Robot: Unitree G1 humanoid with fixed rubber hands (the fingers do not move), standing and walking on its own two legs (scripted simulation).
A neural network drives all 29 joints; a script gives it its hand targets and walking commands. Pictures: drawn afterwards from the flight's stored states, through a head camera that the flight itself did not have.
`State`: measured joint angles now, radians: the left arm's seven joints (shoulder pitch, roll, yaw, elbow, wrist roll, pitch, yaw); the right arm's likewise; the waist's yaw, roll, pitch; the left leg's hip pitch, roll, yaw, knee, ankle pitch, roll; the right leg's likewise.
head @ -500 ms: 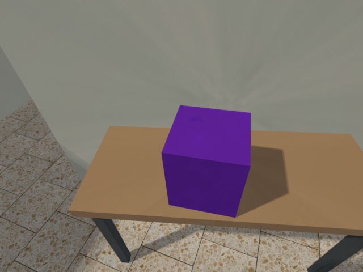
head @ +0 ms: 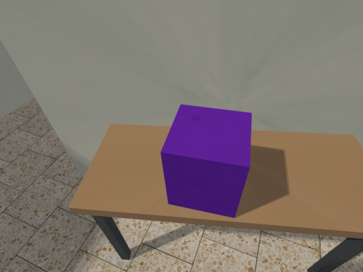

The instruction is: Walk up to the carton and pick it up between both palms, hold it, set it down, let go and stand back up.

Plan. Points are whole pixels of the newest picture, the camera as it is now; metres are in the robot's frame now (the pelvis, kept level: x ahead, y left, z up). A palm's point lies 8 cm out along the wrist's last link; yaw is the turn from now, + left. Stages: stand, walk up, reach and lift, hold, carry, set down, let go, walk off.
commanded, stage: stand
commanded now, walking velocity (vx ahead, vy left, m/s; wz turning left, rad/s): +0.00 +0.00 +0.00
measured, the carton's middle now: (207, 161) +0.47 -0.04 -0.04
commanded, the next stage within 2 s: none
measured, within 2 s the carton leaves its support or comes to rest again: neither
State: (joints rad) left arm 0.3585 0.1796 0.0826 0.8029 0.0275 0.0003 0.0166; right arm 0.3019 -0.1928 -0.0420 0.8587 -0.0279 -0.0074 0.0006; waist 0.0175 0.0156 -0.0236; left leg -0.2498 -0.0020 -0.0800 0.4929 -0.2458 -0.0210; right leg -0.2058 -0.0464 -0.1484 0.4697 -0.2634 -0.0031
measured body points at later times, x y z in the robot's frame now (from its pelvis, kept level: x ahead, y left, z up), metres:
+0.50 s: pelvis +0.00 +0.00 +0.00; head -0.01 +0.00 +0.45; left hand +0.00 +0.24 -0.15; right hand +0.03 -0.24 -0.15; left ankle +0.01 +0.13 -0.74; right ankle -0.01 -0.11 -0.74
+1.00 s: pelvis -0.01 +0.00 +0.00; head -0.01 +0.00 +0.45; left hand -0.03 +0.22 -0.16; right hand -0.01 -0.22 -0.16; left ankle +0.01 +0.13 -0.74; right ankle -0.01 -0.11 -0.74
